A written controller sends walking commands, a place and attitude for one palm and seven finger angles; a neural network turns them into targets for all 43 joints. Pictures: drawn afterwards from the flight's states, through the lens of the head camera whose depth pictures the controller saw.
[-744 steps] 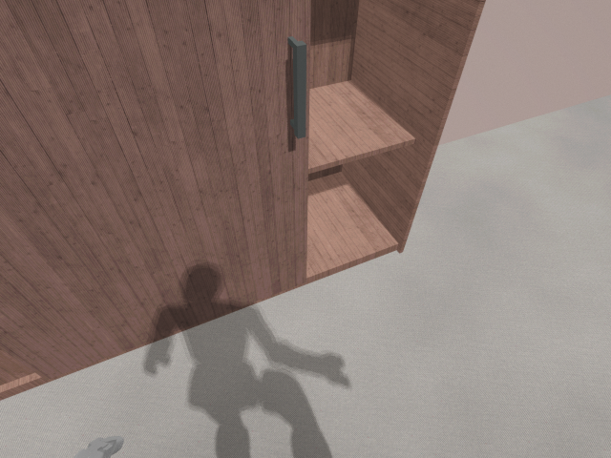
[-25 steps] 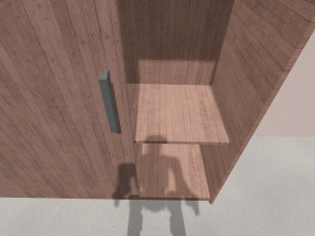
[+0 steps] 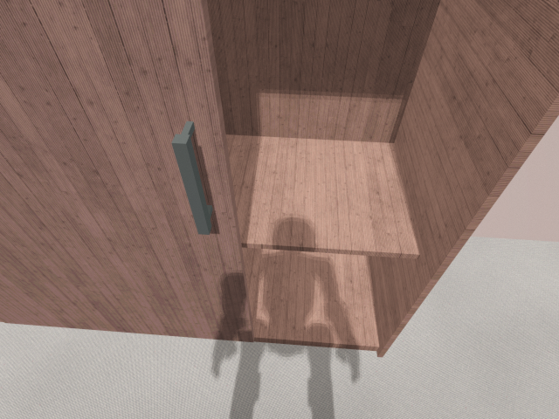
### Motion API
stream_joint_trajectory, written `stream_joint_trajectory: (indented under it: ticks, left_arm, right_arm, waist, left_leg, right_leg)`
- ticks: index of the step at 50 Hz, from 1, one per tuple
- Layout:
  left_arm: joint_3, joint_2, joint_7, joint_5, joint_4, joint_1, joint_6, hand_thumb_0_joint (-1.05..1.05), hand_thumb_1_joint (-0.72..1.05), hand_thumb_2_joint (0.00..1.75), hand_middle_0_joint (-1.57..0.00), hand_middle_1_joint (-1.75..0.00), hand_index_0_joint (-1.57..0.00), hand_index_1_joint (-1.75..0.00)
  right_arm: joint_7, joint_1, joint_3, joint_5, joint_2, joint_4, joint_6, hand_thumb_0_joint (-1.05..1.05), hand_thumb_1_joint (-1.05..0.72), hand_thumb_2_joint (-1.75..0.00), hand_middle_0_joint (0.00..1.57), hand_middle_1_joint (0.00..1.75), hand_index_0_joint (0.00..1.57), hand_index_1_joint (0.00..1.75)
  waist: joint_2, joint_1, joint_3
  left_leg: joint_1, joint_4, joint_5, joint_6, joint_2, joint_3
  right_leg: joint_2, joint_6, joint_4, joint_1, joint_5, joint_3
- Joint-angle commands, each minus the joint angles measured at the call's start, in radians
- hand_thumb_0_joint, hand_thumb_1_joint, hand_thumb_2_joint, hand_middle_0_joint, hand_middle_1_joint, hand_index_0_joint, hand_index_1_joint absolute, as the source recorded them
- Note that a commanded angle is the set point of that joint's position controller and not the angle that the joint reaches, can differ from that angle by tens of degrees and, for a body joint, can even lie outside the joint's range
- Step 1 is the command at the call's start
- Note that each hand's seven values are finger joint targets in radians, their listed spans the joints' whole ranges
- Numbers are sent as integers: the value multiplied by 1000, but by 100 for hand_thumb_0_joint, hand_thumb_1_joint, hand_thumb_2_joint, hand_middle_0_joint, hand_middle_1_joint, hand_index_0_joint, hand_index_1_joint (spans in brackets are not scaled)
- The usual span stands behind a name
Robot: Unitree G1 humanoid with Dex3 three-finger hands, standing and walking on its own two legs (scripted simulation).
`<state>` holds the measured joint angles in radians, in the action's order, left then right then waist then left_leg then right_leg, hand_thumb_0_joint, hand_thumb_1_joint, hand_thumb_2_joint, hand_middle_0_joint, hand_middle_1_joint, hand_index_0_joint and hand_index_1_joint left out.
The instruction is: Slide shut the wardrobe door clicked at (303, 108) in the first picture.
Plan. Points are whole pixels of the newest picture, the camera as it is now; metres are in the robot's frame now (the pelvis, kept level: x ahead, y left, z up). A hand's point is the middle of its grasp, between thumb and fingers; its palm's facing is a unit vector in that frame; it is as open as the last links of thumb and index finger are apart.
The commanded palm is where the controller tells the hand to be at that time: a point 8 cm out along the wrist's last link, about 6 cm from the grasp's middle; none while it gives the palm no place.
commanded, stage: come to a stop and stand still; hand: left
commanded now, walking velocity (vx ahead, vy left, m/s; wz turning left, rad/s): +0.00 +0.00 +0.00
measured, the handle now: (197, 182) +0.45 +0.17 +0.09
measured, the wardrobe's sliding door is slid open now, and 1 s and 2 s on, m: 0.44 0.44 0.44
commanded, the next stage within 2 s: look again from close up in 0.30 s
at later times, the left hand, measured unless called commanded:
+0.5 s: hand out of the picture +0.02 +0.19 -0.17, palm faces +0.04 -0.98 -0.21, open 7.3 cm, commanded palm none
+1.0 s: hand out of the picture +0.00 +0.18 -0.17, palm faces +0.06 -0.98 -0.19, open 7.3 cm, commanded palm none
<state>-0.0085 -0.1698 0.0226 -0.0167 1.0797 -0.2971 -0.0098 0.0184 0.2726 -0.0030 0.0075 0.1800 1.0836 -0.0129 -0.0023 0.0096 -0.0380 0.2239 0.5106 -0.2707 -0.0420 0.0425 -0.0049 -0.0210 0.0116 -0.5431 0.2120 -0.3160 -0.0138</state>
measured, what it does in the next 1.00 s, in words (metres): stands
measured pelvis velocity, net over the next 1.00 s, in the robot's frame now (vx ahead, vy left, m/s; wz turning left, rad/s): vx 0.01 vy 0.01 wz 0.02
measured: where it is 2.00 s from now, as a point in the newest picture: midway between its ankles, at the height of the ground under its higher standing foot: outside the picture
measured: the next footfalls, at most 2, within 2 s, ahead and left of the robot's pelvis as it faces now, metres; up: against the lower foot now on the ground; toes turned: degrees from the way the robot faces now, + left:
none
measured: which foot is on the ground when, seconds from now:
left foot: down 0.00-1.00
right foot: down 0.00-1.00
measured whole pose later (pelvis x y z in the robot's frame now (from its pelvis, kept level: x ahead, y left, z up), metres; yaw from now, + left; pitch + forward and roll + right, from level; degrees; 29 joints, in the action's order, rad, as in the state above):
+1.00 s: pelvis +0.01 +0.01 +0.00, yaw +1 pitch -2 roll +0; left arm -0.01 -0.15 0.03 -0.02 1.12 -0.30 -0.01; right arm 0.03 0.28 0.00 0.00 0.16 1.12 -0.02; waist 0.00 0.01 -0.03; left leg 0.17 0.46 -0.26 -0.02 0.02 0.01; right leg -0.05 0.03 -0.47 0.14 -0.30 0.00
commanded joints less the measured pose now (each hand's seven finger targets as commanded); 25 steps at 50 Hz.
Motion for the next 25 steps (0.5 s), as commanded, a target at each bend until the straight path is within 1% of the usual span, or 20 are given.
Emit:
stream_joint_trajectory:
  ticks: [1, 3, 5, 6, 10, 11, 12, 15, 16, 17, 18, 20, 21, 23, 24, 25]
  left_arm:
    - [-21, -127, 10, 3, -30, -31, -23, 0, 90, 90, -20, -30, -20, -30]
    - [-21, -126, 12, 3, -23, -30, -22, 0, 90, 90, -20, -30, -20, -30]
    - [-19, -123, 12, 3, -17, -28, -21, 0, 90, 90, -20, -30, -20, -30]
    - [-20, -120, 12, 2, -17, -32, -22, 0, 90, 90, -20, -30, -20, -30]
    - [-21, -120, 12, 2, -14, -24, -20, 0, 90, 90, -20, -30, -20, -30]
    - [-19, -120, 13, 1, -14, -26, -20, 0, 90, 90, -20, -30, -20, -30]
    - [-19, -116, 13, 1, -12, -26, -20, 0, 90, 90, -20, -30, -20, -30]
    - [-19, -117, 13, 2, -13, -24, -19, 0, 90, 90, -20, -30, -20, -30]
    - [-18, -117, 13, 2, -13, -22, -19, 0, 90, 90, -20, -30, -20, -30]
    - [-18, -113, 13, 2, -12, -26, -18, 0, 90, 90, -20, -30, -20, -30]
    - [-19, -115, 13, 2, -11, -25, -18, 0, 90, 90, -20, -30, -20, -30]
    - [-19, -112, 13, 2, -11, -27, -18, 0, 90, 90, -20, -30, -20, -30]
    - [-19, -112, 12, 2, -10, -27, -19, 0, 90, 90, -20, -30, -20, -30]
    - [-18, -112, 13, 2, -10, -30, -18, 0, 90, 90, -20, -30, -20, -30]
    - [-19, -111, 14, 3, -10, -29, -18, 0, 90, 90, -20, -30, -20, -30]
    - [-19, -108, 14, 3, -8, -33, -18, 0, 90, 90, -20, -30, -20, -30]
  right_arm:
    - [7, 31, -13, 2, 85, -25, -18, 0, -90, -90, 20, 30, 20, 30]
    - [7, 26, -12, 3, 88, -21, -18, 0, -90, -90, 20, 30, 20, 30]
    - [8, 28, -11, 2, 88, -16, -19, 0, -90, -90, 20, 30, 20, 30]
    - [9, 27, -11, 2, 83, -12, -18, 0, -90, -90, 20, 30, 20, 30]
    - [9, 23, -13, 3, 86, -13, -18, 0, -90, -90, 20, 30, 20, 30]
    - [9, 25, -12, 2, 82, -8, -17, 0, -90, -90, 20, 30, 20, 30]
    - [9, 22, -13, 3, 88, -9, -18, 0, -90, -90, 20, 30, 20, 30]
    - [9, 23, -12, 3, 88, -8, -19, 0, -90, -90, 20, 30, 20, 30]
    - [9, 23, -10, 2, 84, -4, -17, 0, -90, -90, 20, 30, 20, 30]
    - [9, 19, -12, 3, 89, -8, -17, 0, -90, -90, 20, 30, 20, 30]
    - [9, 21, -11, 3, 86, -7, -17, 0, -90, -90, 20, 30, 20, 30]
    - [9, 25, -11, 3, 89, -6, -18, 0, -90, -90, 20, 30, 20, 30]
    - [10, 30, -11, 1, 84, -3, -18, 0, -90, -90, 20, 30, 20, 30]
    - [9, 29, -11, 2, 92, -4, -19, 0, -90, -90, 20, 30, 20, 30]
    - [10, 36, -11, 2, 89, -3, -20, 0, -90, -90, 20, 30, 20, 30]
    - [10, 35, -10, 2, 91, 0, -20, 0, -90, -90, 20, 30, 20, 30]
  waist:
    - [13, -5, 2]
    - [8, -7, -4]
    - [-12, -5, -3]
    - [3, -3, -8]
    - [4, -5, -17]
    - [22, -3, -22]
    - [5, -3, -18]
    - [-11, -2, -14]
    - [12, -1, -28]
    - [-10, 0, -28]
    - [-3, -1, -33]
    - [0, -3, -16]
    - [20, -2, -13]
    - [-7, -1, -4]
    - [0, -2, 1]
    - [-7, -1, 4]
  left_leg:
    - [-10, -79, 179, 54, 43, 32]
    - [-11, -79, 178, 51, 41, 32]
    - [-15, -88, 190, 55, 43, 37]
    - [-12, -91, 184, 56, 45, 38]
    - [-13, -96, 187, 53, 41, 40]
    - [-8, -99, 181, 56, 41, 42]
    - [-11, -98, 189, 54, 40, 40]
    - [-18, -107, 203, 56, 42, 45]
    - [-6, -110, 189, 58, 42, 47]
    - [-9, -110, 181, 56, 39, 46]
    - [-6, -111, 187, 57, 39, 47]
    - [-21, -112, 197, 57, 40, 49]
    - [-19, -114, 196, 60, 42, 49]
    - [-29, -111, 225, 58, 42, 49]
    - [-31, -111, 235, 60, 43, 50]
    - [-37, -110, 245, 60, 43, 50]
  right_leg:
    - [-66, -39, 116, 5, 212, -52]
    - [-70, -40, 117, 9, 211, -56]
    - [-68, -37, 116, 3, 209, -47]
    - [-65, -37, 123, -3, 203, -46]
    - [-70, -35, 127, 2, 203, -45]
    - [-67, -34, 133, -3, 199, -41]
    - [-71, -34, 130, -2, 203, -41]
    - [-70, -32, 129, -9, 202, -36]
    - [-67, -31, 136, -11, 192, -31]
    - [-69, -31, 137, -3, 183, -36]
    - [-71, -32, 138, -4, 188, -35]
    - [-71, -31, 137, -10, 192, -31]
    - [-68, -30, 141, -21, 195, -30]
    - [-72, -29, 131, -22, 215, -26]
    - [-72, -29, 130, -29, 219, -22]
    - [-72, -29, 130, -30, 225, -21]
